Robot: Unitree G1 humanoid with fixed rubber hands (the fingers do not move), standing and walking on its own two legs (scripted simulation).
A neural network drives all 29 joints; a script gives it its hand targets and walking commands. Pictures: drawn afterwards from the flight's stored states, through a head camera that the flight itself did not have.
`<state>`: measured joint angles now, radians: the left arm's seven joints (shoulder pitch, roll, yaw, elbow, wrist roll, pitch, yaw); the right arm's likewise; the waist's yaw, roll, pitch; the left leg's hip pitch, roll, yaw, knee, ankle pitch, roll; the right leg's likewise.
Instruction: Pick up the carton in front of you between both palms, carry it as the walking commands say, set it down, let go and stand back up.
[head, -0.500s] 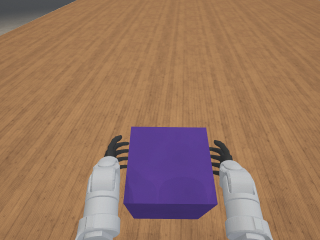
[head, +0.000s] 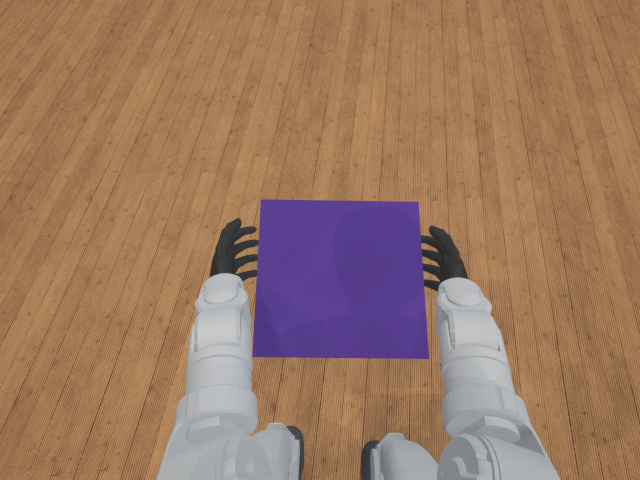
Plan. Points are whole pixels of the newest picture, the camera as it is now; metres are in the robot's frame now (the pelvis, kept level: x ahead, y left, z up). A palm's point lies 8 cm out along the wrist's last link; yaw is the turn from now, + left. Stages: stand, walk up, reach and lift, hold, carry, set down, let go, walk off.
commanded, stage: set down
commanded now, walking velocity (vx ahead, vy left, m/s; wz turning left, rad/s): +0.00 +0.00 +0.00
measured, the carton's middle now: (334, 289) +0.37 +0.01 -0.13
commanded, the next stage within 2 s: none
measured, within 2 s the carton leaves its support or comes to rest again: neither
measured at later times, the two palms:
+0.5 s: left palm (259, 295) +0.38 +0.14 -0.19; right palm (426, 292) +0.40 -0.15 -0.20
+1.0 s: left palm (271, 313) +0.40 +0.14 -0.35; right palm (405, 294) +0.45 -0.14 -0.36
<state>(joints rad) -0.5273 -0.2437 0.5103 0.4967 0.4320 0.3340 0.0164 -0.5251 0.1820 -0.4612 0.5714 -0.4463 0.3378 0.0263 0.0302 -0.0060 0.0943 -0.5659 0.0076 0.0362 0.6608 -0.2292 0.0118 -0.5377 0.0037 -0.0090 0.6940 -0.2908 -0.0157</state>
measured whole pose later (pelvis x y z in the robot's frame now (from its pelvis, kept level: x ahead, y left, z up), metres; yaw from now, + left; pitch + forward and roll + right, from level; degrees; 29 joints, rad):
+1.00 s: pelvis -0.06 +0.00 -0.26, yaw -1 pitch +47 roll +3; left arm -0.95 -0.20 0.58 0.49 0.22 0.27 0.19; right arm -1.16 -0.13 -0.28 0.87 -0.22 0.29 -0.04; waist 0.07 -0.02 -0.12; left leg -2.06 -0.03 -0.01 1.71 -0.47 -0.04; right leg -2.07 0.05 0.04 1.76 -0.51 -0.01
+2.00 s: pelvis -0.07 -0.01 -0.37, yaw +3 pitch +43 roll +7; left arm -1.31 -0.03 0.68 0.80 0.14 0.22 0.11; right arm -1.56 -0.34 -0.11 1.18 -0.17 0.23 0.03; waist 0.12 0.05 0.18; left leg -2.30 -0.07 -0.01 2.08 -0.53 -0.10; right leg -2.33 0.04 0.03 2.17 -0.58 -0.05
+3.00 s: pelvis -0.08 -0.01 -0.38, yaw +3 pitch +37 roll +6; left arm -1.28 0.15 0.29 0.97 -0.24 0.06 0.20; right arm -1.58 -0.59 0.20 1.18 0.20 0.11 0.02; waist 0.12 0.06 0.34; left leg -2.24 -0.08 0.01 2.12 -0.52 -0.08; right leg -2.27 0.03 0.05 2.21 -0.59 -0.03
